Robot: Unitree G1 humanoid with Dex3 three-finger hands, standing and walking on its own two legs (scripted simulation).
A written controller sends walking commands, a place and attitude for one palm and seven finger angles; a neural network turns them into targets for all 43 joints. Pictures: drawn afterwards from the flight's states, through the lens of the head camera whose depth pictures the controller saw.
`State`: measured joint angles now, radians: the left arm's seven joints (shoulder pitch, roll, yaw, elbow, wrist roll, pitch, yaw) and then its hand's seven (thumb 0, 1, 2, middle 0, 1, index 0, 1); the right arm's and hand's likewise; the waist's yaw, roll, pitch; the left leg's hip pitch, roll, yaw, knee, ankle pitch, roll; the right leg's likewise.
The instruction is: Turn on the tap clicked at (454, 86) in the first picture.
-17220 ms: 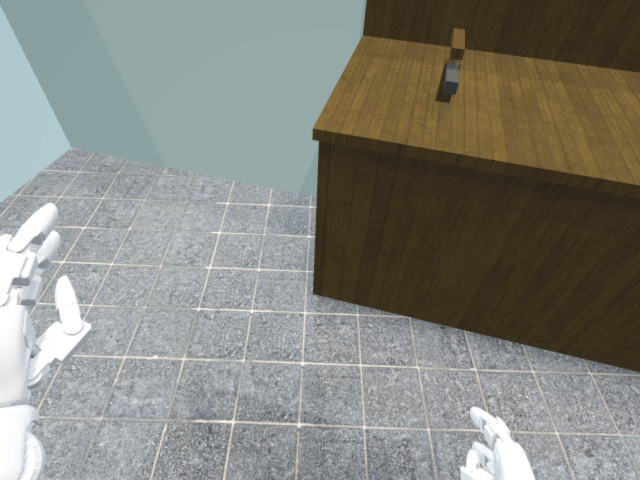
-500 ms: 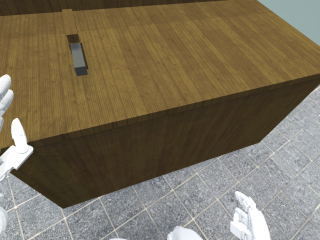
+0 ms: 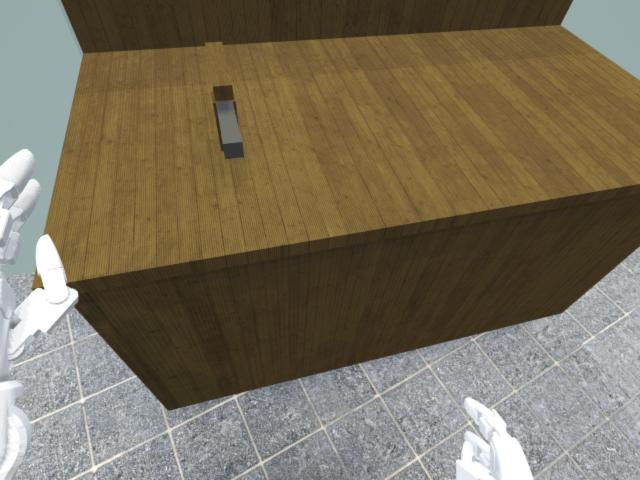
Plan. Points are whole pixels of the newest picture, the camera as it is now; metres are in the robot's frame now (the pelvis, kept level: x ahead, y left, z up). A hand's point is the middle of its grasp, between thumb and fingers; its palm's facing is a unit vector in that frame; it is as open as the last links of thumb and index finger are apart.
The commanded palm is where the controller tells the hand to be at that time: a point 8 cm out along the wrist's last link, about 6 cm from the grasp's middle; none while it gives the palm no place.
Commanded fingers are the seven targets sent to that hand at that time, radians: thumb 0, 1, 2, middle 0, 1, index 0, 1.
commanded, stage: come to a stop and stand still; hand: left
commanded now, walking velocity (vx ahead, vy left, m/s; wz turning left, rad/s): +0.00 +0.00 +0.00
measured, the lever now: (232, 145) +0.54 +0.17 +0.10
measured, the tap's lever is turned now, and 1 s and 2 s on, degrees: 0 0 0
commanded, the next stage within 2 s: look again from close up in 0.62 s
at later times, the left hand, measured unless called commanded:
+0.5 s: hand (50, 269) +0.25 +0.26 +0.19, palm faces +0.38 -0.84 -0.38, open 7.4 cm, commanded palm +0.18 +0.30 +0.18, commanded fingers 0.00 0.90 0.90 -0.20 -0.30 -0.20 -0.30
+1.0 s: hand (79, 296) +0.24 +0.24 +0.17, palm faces +0.24 -0.89 -0.39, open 7.4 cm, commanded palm +0.18 +0.30 +0.18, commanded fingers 0.00 0.90 0.90 -0.20 -0.30 -0.20 -0.30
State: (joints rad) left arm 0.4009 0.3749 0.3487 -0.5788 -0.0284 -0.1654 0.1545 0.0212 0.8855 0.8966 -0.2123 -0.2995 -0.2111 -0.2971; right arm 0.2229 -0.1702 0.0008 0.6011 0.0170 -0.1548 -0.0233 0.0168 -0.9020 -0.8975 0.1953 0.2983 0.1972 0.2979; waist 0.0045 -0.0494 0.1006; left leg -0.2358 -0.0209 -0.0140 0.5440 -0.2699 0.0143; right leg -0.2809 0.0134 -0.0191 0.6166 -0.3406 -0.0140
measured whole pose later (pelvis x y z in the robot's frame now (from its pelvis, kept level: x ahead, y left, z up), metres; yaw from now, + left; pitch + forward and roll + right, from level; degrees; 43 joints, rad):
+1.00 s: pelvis +0.00 +0.03 +0.01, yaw -3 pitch -1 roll -1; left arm 0.45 0.35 0.30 -0.46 -0.04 -0.24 0.08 0.01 0.89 0.90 -0.21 -0.30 -0.21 -0.30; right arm 0.19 -0.21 0.00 0.55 0.02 -0.14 0.00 0.02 -0.90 -0.90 0.20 0.30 0.20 0.30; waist -0.02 0.01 0.06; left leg -0.22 -0.03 0.04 0.47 -0.24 0.05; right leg -0.23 0.02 0.03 0.43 -0.18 0.01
